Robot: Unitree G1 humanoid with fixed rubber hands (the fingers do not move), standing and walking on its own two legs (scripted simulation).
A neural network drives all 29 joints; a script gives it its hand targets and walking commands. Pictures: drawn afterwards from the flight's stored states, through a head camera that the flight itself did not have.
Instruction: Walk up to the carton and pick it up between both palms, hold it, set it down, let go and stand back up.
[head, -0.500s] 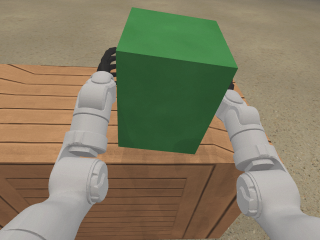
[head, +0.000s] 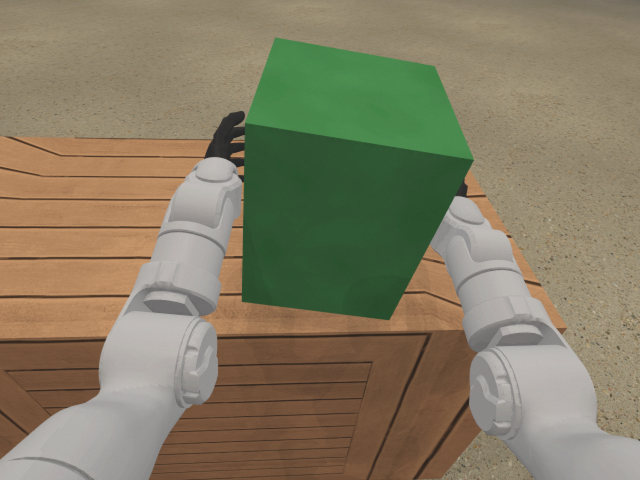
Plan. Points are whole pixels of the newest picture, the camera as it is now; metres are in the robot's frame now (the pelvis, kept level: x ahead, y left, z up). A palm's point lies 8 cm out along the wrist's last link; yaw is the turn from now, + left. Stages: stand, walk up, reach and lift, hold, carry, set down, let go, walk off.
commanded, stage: set down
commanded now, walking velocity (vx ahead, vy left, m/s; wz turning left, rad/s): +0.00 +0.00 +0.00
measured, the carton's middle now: (335, 187) +0.41 -0.02 +0.19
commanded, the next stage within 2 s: none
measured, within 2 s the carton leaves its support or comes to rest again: rests again in 1.66 s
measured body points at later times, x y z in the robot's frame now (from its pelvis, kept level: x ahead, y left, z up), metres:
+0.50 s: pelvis +0.00 -0.01 +0.00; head -0.03 +0.01 +0.45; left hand +0.44 +0.11 +0.18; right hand +0.40 -0.18 +0.15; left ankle +0.01 +0.09 -0.75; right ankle -0.01 -0.11 -0.75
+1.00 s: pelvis +0.00 -0.01 +0.00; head -0.02 +0.02 +0.45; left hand +0.44 +0.11 +0.16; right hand +0.40 -0.18 +0.13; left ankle +0.01 +0.09 -0.75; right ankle -0.01 -0.11 -0.75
